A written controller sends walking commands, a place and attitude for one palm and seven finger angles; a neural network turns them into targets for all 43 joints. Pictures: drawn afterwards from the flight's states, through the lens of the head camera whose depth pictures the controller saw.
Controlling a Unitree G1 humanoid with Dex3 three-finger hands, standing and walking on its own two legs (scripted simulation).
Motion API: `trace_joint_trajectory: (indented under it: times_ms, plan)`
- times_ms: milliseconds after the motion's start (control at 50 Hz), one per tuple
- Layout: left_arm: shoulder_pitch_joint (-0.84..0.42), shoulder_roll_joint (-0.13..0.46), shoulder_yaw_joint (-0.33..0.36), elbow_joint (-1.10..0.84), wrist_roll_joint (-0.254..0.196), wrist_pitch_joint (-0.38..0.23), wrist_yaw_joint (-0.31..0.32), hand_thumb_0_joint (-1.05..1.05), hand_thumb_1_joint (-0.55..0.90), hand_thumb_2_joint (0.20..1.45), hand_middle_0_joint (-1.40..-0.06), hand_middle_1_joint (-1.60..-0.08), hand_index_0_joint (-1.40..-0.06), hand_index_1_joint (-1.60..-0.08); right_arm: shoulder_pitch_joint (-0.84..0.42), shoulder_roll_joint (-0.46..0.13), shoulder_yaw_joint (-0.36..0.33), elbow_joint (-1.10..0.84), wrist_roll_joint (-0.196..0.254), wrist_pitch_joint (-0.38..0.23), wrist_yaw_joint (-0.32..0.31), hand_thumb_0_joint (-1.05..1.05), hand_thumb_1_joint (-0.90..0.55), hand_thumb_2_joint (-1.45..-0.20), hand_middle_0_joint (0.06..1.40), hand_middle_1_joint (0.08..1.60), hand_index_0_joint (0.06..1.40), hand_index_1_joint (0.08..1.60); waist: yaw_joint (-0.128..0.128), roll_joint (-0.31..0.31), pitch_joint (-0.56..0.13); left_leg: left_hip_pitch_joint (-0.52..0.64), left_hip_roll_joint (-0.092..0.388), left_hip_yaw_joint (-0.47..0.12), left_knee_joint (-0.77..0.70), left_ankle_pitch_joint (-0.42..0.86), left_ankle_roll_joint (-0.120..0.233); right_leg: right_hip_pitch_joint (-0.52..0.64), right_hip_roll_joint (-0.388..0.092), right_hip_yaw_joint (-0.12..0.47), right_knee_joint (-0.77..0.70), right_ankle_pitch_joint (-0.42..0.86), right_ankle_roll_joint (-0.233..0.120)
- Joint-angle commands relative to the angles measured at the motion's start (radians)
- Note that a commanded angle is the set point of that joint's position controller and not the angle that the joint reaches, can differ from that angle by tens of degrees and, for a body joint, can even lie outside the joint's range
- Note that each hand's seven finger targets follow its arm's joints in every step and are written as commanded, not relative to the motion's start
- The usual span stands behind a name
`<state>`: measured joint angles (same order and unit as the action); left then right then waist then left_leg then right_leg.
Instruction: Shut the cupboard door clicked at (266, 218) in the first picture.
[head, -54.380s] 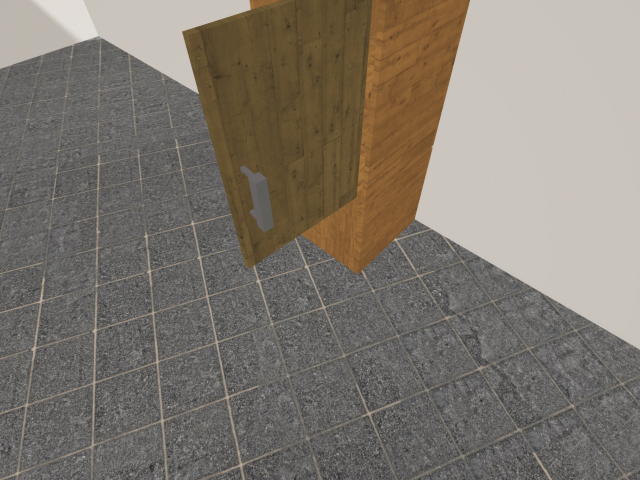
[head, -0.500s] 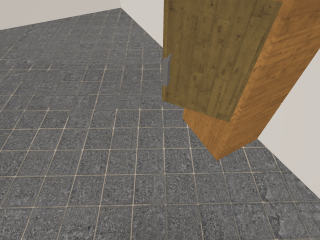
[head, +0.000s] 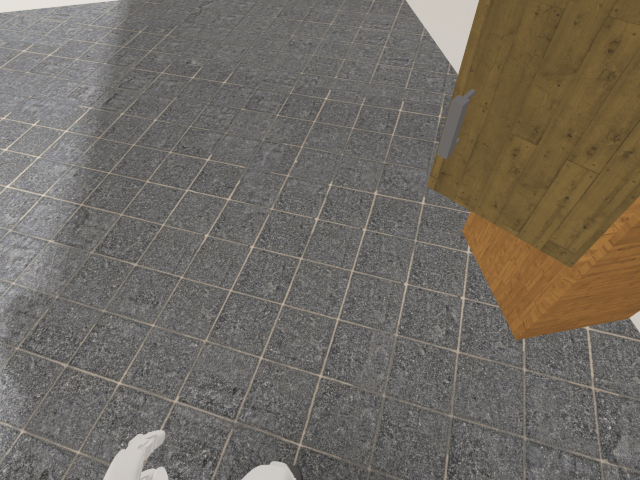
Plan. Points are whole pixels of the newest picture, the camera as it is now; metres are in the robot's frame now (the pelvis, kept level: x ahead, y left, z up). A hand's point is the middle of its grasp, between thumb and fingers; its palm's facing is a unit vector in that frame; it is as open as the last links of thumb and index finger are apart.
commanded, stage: walk to a spot facing it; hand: left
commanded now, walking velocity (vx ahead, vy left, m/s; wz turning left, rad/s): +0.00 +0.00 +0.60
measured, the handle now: (457, 123) +0.82 -0.28 -0.09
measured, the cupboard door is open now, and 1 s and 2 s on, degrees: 37 37 37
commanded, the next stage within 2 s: turn to face it in 1.38 s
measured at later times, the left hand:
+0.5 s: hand out of the picture +0.00 +0.22 -0.16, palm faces +0.35 -0.89 -0.29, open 7.4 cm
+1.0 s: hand out of the picture -0.04 +0.18 -0.18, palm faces +0.65 -0.73 -0.23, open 7.4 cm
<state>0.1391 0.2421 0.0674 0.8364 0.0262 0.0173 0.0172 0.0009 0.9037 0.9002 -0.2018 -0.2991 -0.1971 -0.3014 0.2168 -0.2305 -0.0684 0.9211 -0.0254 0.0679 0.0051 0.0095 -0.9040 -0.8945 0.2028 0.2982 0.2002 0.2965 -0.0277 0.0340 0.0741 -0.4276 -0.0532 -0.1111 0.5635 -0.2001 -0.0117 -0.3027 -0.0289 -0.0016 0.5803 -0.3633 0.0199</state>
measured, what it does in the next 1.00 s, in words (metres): steps on the spot, turning left: left foot, then right foot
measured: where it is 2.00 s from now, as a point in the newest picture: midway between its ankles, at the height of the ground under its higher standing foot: outside the picture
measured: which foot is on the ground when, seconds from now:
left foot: down 0.00-0.00, up 0.02-0.30, down 0.32-0.58, up 0.60-0.92, down 0.94-1.00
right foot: down 0.00-0.32, up 0.34-0.56, down 0.58-0.94, up 0.96-1.00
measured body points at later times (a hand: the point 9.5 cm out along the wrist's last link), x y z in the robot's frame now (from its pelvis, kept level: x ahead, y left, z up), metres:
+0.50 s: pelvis +0.01 -0.01 +0.00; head +0.07 +0.01 +0.45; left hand -0.02 +0.27 -0.14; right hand +0.20 -0.22 -0.14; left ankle -0.02 +0.12 -0.73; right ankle +0.04 -0.14 -0.68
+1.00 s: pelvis +0.06 +0.00 -0.01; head +0.10 +0.06 +0.44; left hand -0.07 +0.22 -0.16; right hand +0.31 -0.12 -0.14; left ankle +0.01 +0.10 -0.73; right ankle +0.10 -0.13 -0.69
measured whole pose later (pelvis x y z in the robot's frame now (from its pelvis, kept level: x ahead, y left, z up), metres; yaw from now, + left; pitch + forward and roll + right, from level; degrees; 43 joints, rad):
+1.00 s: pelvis +0.06 +0.00 -0.01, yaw +39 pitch +0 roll +1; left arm 0.26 0.22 0.07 0.90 0.02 0.04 0.02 0.00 0.90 0.90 -0.21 -0.30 -0.20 -0.30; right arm 0.11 -0.21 -0.05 0.86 -0.02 0.04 0.03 0.01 -0.91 -0.89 0.20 0.30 0.20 0.30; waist 0.02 -0.06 0.14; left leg -0.35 0.00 0.07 0.66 -0.29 0.04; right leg -0.35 -0.15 -0.14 0.96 -0.56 0.06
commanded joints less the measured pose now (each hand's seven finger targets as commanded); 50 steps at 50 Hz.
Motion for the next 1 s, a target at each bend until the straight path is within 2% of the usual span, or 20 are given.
trace_joint_trajectory:
  times_ms: [0, 80, 220, 260, 280, 300, 320, 400, 520, 540, 560, 600, 680, 800, 860, 880, 900, 920, 940, 980]
  plan:
    - [0.072, 0.222, 0.054, -0.056, 0.006, -0.008, 0.026, 0.0, 0.9, 0.9, -0.2, -0.3, -0.2, -0.3, -0.04, -0.12, -0.052, -0.122, -0.005, -0.013, 0.006, 0.0, -0.9, -0.9, 0.2, 0.3, 0.2, 0.3, 0.034, -0.177, -0.059, -0.18, 0.013, 0.023, 0.59, -0.353, -0.02, 0.014, -0.469, 0.392, -0.39, -0.119, -0.221]
    - [-0.005, 0.13, 0.03, -0.061, 0.007, -0.025, 0.023, 0.0, 0.9, 0.9, -0.2, -0.3, -0.2, -0.3, -0.028, -0.074, -0.033, -0.1, 0.004, -0.01, 0.024, 0.0, -0.9, -0.9, 0.2, 0.3, 0.2, 0.3, -0.016, -0.231, -0.048, -0.152, 0.074, 0.103, 0.583, -0.236, -0.047, 0.106, -0.287, 0.025, -0.198, 0.468, -0.158]
    - [0.15, 0.203, 0.056, -0.007, 0.008, -0.019, 0.018, 0.0, 0.9, 0.9, -0.2, -0.3, -0.2, -0.3, -0.104, -0.063, -0.008, -0.132, 0.012, -0.027, 0.027, 0.0, -0.9, -0.9, 0.2, 0.3, 0.2, 0.3, 0.055, -0.247, -0.114, 0.02, 0.048, 0.223, 0.092, -0.192, -0.026, 0.288, -0.31, -0.064, -0.037, 0.768, -0.112]
    - [0.14, 0.193, 0.055, -0.012, -0.005, -0.015, 0.013, 0.0, 0.9, 0.9, -0.2, -0.3, -0.2, -0.3, -0.015, -0.116, -0.019, -0.106, 0.005, -0.037, 0.024, 0.0, -0.9, -0.9, 0.2, 0.3, 0.2, 0.3, -0.001, -0.148, -0.169, 0.265, 0.064, 0.191, -0.117, 0.064, 0.001, 0.159, -0.281, -0.125, 0.128, 0.666, -0.042]
    - [0.155, 0.141, 0.048, -0.042, -0.013, -0.011, 0.006, 0.0, 0.9, 0.9, -0.2, -0.3, -0.2, -0.3, 0.044, -0.224, -0.044, -0.097, -0.005, -0.047, 0.018, 0.0, -0.9, -0.9, 0.2, 0.3, 0.2, 0.3, -0.028, 0.118, -0.237, 0.478, 0.288, -0.084, -0.132, 0.428, 0.095, -0.085, -0.174, -0.181, 0.322, 0.285, 0.029]
    - [0.083, 0.09, 0.015, -0.085, -0.007, -0.01, 0.004, 0.0, 0.9, 0.9, -0.2, -0.3, -0.2, -0.3, 0.116, -0.292, -0.062, -0.078, 0.001, -0.042, 0.01, 0.0, -0.9, -0.9, 0.2, 0.3, 0.2, 0.3, -0.069, 0.273, -0.225, 0.54, 0.467, -0.271, -0.138, 0.792, 0.232, -0.267, -0.087, -0.13, 0.492, -0.305, 0.056]
    - [0.013, 0.103, 0.019, -0.099, -0.002, 0.003, 0.011, 0.0, 0.9, 0.9, -0.2, -0.3, -0.2, -0.3, 0.15, -0.282, -0.06, -0.054, 0.0, -0.04, -0.003, 0.0, -0.9, -0.9, 0.2, 0.3, 0.2, 0.3, -0.091, 0.176, -0.217, 0.493, 0.451, -0.244, -0.132, 0.728, 0.255, -0.295, -0.09, -0.037, 0.557, -0.285, 0.047]
    - [0.031, 0.09, 0.026, -0.058, -0.01, 0.008, -0.005, 0.0, 0.9, 0.9, -0.2, -0.3, -0.2, -0.3, -0.019, -0.207, -0.033, -0.1, -0.007, -0.044, -0.023, 0.0, -0.9, -0.9, 0.2, 0.3, 0.2, 0.3, -0.012, 0.154, -0.144, 0.332, 0.294, -0.118, -0.149, 0.388, 0.176, -0.226, -0.071, -0.011, 0.459, -0.12, 0.05]
    - [0.214, 0.095, 0.035, 0.003, 0.0, -0.007, -0.028, 0.0, 0.9, 0.9, -0.2, -0.3, -0.2, -0.3, -0.133, -0.211, -0.037, -0.126, -0.005, -0.028, -0.01, 0.0, -0.9, -0.9, 0.2, 0.3, 0.2, 0.3, 0.079, 0.102, -0.083, -0.042, 0.181, -0.144, -0.149, -0.348, 0.111, 0.178, 0.024, -0.109, -0.004, 0.012, 0.04]
    - [0.282, 0.136, 0.046, 0.017, 0.009, -0.018, -0.021, 0.0, 0.9, 0.9, -0.2, -0.3, -0.2, -0.3, -0.143, -0.161, -0.03, -0.141, 0.003, -0.028, -0.007, 0.0, -0.9, -0.9, 0.2, 0.3, 0.2, 0.3, 0.116, -0.072, -0.068, -0.178, 0.076, -0.061, 0.031, -0.392, 0.065, 0.294, -0.07, 0.009, -0.18, -0.092, 0.015]
    - [0.302, 0.226, 0.06, 0.007, 0.021, -0.028, -0.006, 0.0, 0.9, 0.9, -0.2, -0.3, -0.2, -0.3, -0.132, -0.078, -0.015, -0.165, 0.01, -0.034, -0.001, 0.0, -0.9, -0.9, 0.2, 0.3, 0.2, 0.3, 0.133, -0.37, -0.058, -0.323, -0.039, 0.088, 0.358, -0.426, -0.003, 0.316, -0.374, 0.406, -0.389, -0.268, -0.091]
    - [0.205, 0.191, 0.055, -0.027, 0.005, -0.024, 0.012, 0.0, 0.9, 0.9, -0.2, -0.3, -0.2, -0.3, -0.129, -0.108, -0.033, -0.166, -0.001, -0.024, 0.005, 0.0, -0.9, -0.9, 0.2, 0.3, 0.2, 0.3, 0.064, -0.268, -0.032, -0.263, 0.042, 0.016, 0.667, -0.358, -0.001, 0.124, -0.44, 0.447, -0.407, -0.189, -0.168]
    - [0.084, 0.121, 0.033, -0.04, 0.005, -0.037, 0.014, 0.0, 0.9, 0.9, -0.2, -0.3, -0.2, -0.3, -0.09, -0.068, -0.019, -0.112, 0.004, -0.011, 0.032, 0.0, -0.9, -0.9, 0.2, 0.3, 0.2, 0.3, 0.006, -0.22, -0.013, -0.141, 0.089, 0.105, 0.599, -0.215, -0.032, 0.073, -0.3, 0.009, -0.291, 0.244, -0.133]
    - [0.2, 0.16, 0.053, 0.015, 0.008, -0.032, 0.016, 0.0, 0.9, 0.9, -0.2, -0.3, -0.2, -0.3, -0.144, -0.025, 0.001, -0.127, 0.011, -0.024, 0.036, 0.0, -0.9, -0.9, 0.2, 0.3, 0.2, 0.3, 0.07, -0.232, -0.069, -0.053, 0.069, 0.212, 0.21, -0.223, -0.018, 0.279, -0.321, -0.115, -0.146, 0.649, -0.118]
    - [0.194, 0.172, 0.06, 0.007, 0.0, -0.028, 0.011, 0.0, 0.9, 0.9, -0.2, -0.3, -0.2, -0.3, -0.084, -0.055, -0.002, -0.121, 0.005, -0.037, 0.03, 0.0, -0.9, -0.9, 0.2, 0.3, 0.2, 0.3, 0.036, -0.199, -0.114, 0.111, 0.046, 0.241, -0.001, -0.094, 0.003, 0.249, -0.315, -0.166, -0.011, 0.692, -0.077]
    - [0.184, 0.165, 0.058, 0.002, -0.008, -0.026, 0.008, 0.0, 0.9, 0.9, -0.2, -0.3, -0.2, -0.3, 0.001, -0.098, -0.013, -0.101, 0.0, -0.046, 0.028, 0.0, -0.9, -0.9, 0.2, 0.3, 0.2, 0.3, -0.013, -0.112, -0.168, 0.289, 0.072, 0.199, -0.119, 0.078, 0.021, 0.154, -0.302, -0.196, 0.144, 0.616, -0.037]
    - [0.188, 0.108, 0.048, -0.03, -0.014, -0.021, 0.001, 0.0, 0.9, 0.9, -0.2, -0.3, -0.2, -0.3, 0.07, -0.211, -0.042, -0.092, -0.008, -0.053, 0.022, 0.0, -0.9, -0.9, 0.2, 0.3, 0.2, 0.3, -0.041, 0.172, -0.233, 0.498, 0.318, -0.131, -0.138, 0.43, 0.128, -0.113, -0.169, -0.229, 0.371, 0.14, 0.038]
    - [0.125, 0.071, 0.023, -0.079, -0.011, -0.017, 0.003, 0.0, 0.9, 0.9, -0.2, -0.3, -0.2, -0.3, 0.143, -0.282, -0.058, -0.073, 0.0, -0.046, 0.009, 0.0, -0.9, -0.9, 0.2, 0.3, 0.2, 0.3, -0.08, 0.278, -0.242, 0.536, 0.485, -0.3, -0.155, 0.75, 0.264, -0.27, -0.096, -0.132, 0.525, -0.342, 0.054]
    - [0.066, 0.089, 0.028, -0.094, -0.003, -0.004, 0.015, 0.0, 0.9, 0.9, -0.2, -0.3, -0.2, -0.3, 0.155, -0.256, -0.05, -0.061, -0.001, -0.044, -0.002, 0.0, -0.9, -0.9, 0.2, 0.3, 0.2, 0.3, -0.083, 0.168, -0.221, 0.496, 0.445, -0.242, -0.142, 0.633, 0.263, -0.287, -0.096, -0.05, 0.559, -0.292, 0.043]
    - [0.023, 0.084, 0.035, -0.07, -0.008, 0.005, 0.011, 0.0, 0.9, 0.9, -0.2, -0.3, -0.2, -0.3, 0.057, -0.214, -0.039, -0.088, -0.005, -0.045, -0.02, 0.0, -0.9, -0.9, 0.2, 0.3, 0.2, 0.3, -0.054, 0.224, -0.146, 0.327, 0.379, -0.21, -0.185, 0.408, 0.223, -0.276, -0.107, -0.001, 0.582, -0.187, 0.048]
